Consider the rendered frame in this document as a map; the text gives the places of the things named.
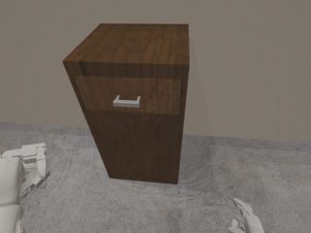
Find robot left hand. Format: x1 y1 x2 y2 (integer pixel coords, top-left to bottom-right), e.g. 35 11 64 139
0 143 51 206

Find robot left forearm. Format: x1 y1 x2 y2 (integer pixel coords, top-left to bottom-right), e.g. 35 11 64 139
0 204 25 233

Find robot right hand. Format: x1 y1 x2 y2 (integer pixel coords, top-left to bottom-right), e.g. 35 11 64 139
228 197 265 233

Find cabinet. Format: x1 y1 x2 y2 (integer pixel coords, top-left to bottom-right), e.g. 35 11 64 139
62 23 190 184

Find handle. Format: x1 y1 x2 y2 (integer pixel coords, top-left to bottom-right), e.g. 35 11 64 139
113 95 141 108

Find drawer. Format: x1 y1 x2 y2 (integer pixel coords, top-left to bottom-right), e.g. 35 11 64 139
74 76 182 115

